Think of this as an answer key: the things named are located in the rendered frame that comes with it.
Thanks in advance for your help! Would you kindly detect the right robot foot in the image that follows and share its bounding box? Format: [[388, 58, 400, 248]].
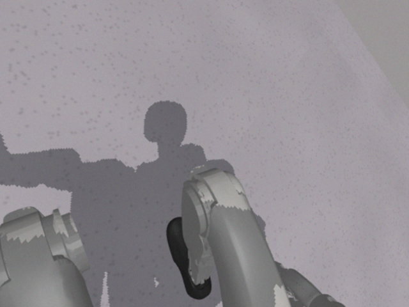
[[166, 217, 212, 299]]

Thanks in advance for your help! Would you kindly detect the right robot hand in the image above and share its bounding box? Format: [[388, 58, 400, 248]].
[[275, 261, 322, 307]]

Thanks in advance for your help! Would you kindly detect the right robot arm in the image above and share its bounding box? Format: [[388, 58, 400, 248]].
[[309, 294, 346, 307]]

